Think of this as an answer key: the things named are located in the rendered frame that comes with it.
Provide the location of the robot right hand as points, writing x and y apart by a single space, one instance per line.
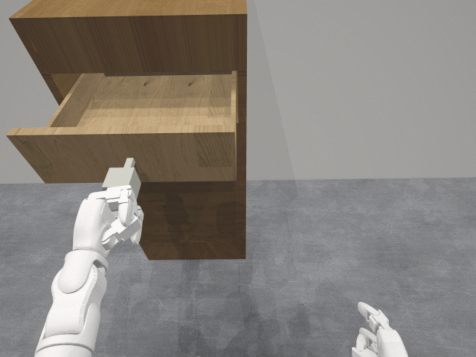
386 343

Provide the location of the handle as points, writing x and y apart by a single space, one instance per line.
121 176

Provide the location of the cabinet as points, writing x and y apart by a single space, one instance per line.
183 220

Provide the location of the robot left forearm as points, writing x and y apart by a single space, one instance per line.
73 321

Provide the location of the robot left hand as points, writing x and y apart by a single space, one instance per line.
99 229

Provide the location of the drawer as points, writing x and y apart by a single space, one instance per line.
178 126

